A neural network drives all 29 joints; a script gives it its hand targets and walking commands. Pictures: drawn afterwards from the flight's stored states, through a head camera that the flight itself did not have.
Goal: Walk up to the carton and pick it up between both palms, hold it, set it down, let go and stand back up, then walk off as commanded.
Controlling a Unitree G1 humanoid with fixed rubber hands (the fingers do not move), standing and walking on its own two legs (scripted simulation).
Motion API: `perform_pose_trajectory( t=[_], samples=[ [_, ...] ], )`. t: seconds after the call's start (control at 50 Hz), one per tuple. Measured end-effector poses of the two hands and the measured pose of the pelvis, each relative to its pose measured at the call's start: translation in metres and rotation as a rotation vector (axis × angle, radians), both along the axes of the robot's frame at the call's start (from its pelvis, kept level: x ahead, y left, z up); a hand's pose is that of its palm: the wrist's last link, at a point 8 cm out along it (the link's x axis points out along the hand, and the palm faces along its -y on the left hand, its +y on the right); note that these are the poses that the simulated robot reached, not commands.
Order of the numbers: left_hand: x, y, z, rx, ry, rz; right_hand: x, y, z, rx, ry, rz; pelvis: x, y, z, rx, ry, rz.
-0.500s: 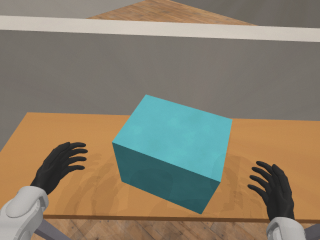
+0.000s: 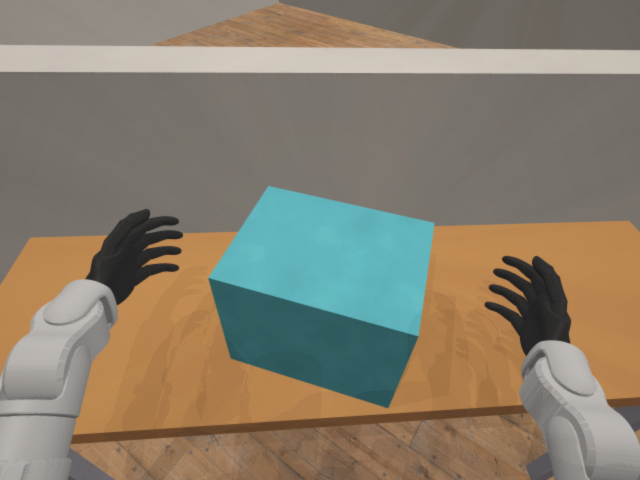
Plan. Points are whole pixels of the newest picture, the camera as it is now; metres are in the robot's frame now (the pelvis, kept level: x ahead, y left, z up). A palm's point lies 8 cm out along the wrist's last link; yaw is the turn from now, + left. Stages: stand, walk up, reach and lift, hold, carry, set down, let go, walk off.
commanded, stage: reach and lift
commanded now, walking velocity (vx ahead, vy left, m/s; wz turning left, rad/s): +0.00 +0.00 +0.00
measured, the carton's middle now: (326, 294) +0.37 +0.00 +0.02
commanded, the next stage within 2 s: none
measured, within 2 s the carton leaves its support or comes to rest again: neither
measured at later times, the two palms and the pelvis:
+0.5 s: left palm (152, 214) +0.40 +0.22 +0.15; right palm (538, 277) +0.32 -0.23 +0.14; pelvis +0.00 +0.00 +0.00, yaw +1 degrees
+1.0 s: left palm (187, 180) +0.45 +0.19 +0.17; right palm (531, 246) +0.35 -0.24 +0.15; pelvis -0.01 -0.01 +0.00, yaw +1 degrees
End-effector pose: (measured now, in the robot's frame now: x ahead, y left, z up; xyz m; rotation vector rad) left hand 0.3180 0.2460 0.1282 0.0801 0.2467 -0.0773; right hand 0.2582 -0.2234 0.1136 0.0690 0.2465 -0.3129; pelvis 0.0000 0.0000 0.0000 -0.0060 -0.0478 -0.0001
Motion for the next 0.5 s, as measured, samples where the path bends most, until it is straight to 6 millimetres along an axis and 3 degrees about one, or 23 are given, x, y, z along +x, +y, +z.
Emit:
perform_pose_trajectory(
  t=[0.5],
  samples=[
    [0.081,-0.024,0.022,-0.015,-0.007,-0.021,0.058,-0.01,0.023,-0.024,-0.037,0.008,-0.001,-0.004,0.0,-0.004,0.051,0.011]
  ],
)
